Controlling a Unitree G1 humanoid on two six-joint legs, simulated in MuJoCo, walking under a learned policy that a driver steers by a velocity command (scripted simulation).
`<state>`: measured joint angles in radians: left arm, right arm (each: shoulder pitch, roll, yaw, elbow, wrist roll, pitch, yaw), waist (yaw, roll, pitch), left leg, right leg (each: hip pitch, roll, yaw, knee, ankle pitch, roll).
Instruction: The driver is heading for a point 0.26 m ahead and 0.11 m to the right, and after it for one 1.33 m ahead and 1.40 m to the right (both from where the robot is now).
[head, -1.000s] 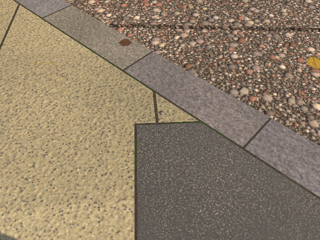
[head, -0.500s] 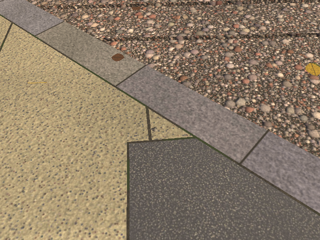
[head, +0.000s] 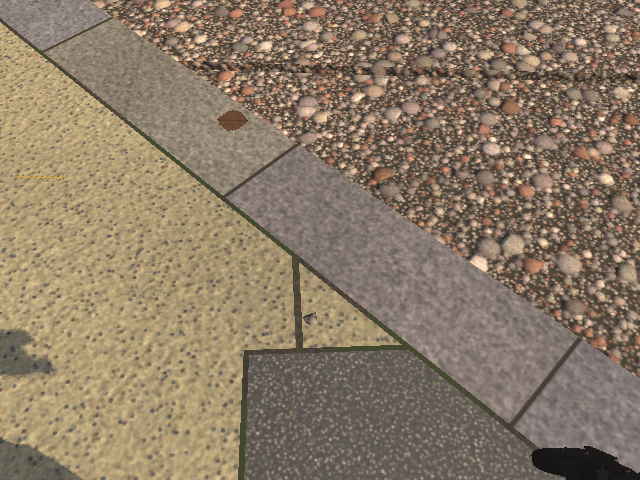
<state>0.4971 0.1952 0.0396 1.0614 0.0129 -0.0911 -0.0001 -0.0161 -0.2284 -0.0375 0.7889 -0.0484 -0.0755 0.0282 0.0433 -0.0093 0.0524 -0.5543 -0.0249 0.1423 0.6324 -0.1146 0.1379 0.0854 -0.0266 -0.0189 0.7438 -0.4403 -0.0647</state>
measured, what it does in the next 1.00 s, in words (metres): walks ahead, turning right: right foot, then left foot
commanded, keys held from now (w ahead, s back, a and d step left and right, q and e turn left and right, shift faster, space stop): w+e+shift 0.06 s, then e+shift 0.94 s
